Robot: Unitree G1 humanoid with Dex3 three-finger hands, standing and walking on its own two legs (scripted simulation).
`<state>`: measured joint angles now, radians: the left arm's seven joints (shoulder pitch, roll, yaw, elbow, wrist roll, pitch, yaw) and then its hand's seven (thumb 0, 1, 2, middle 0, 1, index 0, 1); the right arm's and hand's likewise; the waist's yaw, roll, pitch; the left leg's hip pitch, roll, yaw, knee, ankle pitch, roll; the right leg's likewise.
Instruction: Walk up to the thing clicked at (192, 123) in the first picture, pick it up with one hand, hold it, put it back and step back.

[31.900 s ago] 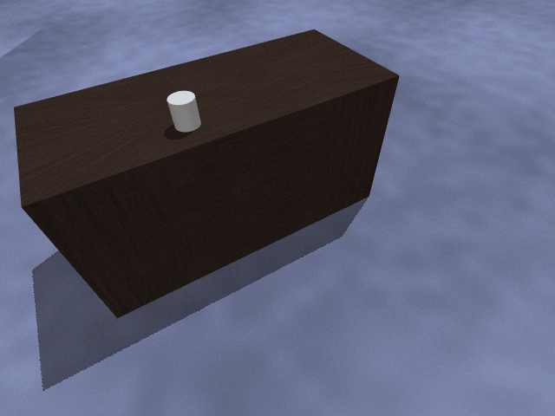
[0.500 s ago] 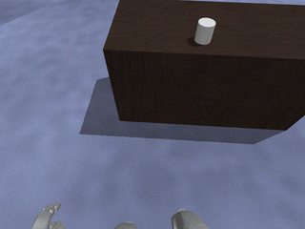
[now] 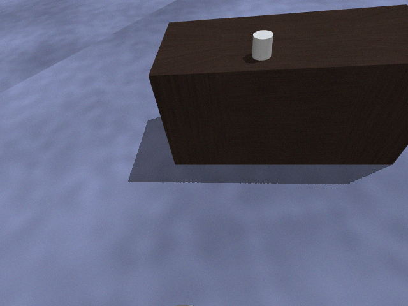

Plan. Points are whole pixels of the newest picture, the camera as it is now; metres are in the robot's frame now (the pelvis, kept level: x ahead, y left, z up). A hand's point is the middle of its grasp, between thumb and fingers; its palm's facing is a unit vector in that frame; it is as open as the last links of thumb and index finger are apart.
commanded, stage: step back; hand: right
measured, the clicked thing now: (262, 45) +1.13 -0.19 -0.06
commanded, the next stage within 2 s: stand in 0.90 s
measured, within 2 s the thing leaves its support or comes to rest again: neither
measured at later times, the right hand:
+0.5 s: hand out of the picture +0.09 -0.27 -0.16, palm faces -0.06 +0.94 -0.35, open 7.4 cm
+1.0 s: hand (323, 292) +0.19 -0.21 -0.14, palm faces -0.04 +0.95 -0.32, open 7.4 cm
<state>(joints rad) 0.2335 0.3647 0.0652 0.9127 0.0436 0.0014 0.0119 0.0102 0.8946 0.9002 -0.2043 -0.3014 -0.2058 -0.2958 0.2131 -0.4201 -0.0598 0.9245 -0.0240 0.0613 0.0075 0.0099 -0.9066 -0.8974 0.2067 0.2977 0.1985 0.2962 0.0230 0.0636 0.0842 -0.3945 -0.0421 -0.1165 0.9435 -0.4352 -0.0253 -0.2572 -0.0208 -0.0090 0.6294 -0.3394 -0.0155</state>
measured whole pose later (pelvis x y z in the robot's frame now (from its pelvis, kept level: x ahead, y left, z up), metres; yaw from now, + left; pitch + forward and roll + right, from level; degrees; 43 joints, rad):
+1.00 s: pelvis +0.06 +0.03 +0.00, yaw +1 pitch -2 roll +0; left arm 0.13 0.37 0.01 1.04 0.00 -0.01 0.01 0.01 0.90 0.90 -0.20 -0.30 -0.20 -0.29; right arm 0.05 -0.33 -0.02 1.03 -0.01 -0.01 0.01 0.01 -0.90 -0.90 0.21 0.30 0.20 0.30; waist 0.01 0.00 0.07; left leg -0.28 0.04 0.02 0.57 -0.26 -0.02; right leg -0.18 -0.03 0.01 0.56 -0.35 0.03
